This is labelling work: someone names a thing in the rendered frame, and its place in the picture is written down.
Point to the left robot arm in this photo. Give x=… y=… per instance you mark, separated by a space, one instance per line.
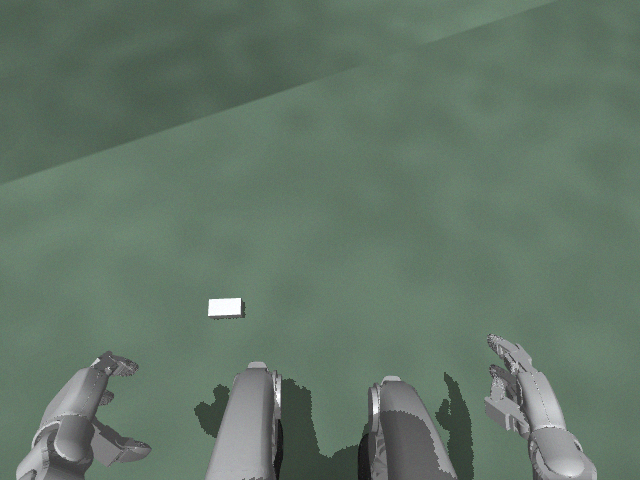
x=61 y=450

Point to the right robot hand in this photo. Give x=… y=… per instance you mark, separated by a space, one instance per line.
x=531 y=403

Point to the right robot arm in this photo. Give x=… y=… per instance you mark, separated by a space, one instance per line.
x=556 y=454

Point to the left robot hand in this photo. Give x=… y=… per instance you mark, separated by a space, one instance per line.
x=82 y=395

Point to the small box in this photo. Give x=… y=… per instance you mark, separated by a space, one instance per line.
x=225 y=308

